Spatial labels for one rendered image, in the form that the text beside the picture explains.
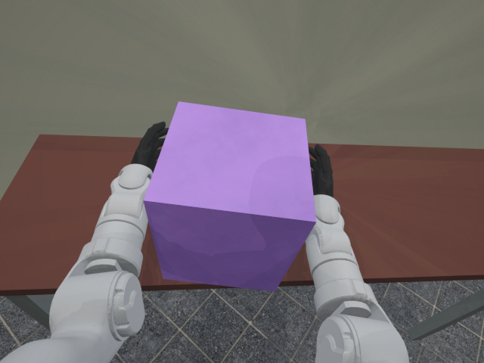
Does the robot left forearm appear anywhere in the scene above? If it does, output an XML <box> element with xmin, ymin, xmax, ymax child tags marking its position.
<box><xmin>49</xmin><ymin>164</ymin><xmax>153</xmax><ymax>331</ymax></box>

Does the robot right forearm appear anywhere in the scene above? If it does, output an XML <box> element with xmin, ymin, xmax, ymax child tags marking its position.
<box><xmin>305</xmin><ymin>194</ymin><xmax>409</xmax><ymax>362</ymax></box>

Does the table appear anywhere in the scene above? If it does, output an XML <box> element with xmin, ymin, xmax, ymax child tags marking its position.
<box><xmin>0</xmin><ymin>135</ymin><xmax>484</xmax><ymax>340</ymax></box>

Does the left robot hand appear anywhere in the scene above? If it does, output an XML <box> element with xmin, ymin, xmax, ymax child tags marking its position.
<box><xmin>131</xmin><ymin>122</ymin><xmax>169</xmax><ymax>172</ymax></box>

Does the carton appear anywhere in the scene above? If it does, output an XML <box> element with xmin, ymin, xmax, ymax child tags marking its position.
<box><xmin>144</xmin><ymin>101</ymin><xmax>316</xmax><ymax>292</ymax></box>

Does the right robot upper arm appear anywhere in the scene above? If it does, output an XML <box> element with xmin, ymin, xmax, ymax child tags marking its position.
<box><xmin>315</xmin><ymin>314</ymin><xmax>409</xmax><ymax>363</ymax></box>

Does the left robot upper arm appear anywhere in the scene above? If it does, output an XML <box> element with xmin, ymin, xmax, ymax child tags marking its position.
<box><xmin>0</xmin><ymin>270</ymin><xmax>145</xmax><ymax>363</ymax></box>

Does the right robot hand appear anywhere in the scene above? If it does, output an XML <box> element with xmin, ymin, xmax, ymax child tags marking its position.
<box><xmin>309</xmin><ymin>144</ymin><xmax>334</xmax><ymax>198</ymax></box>

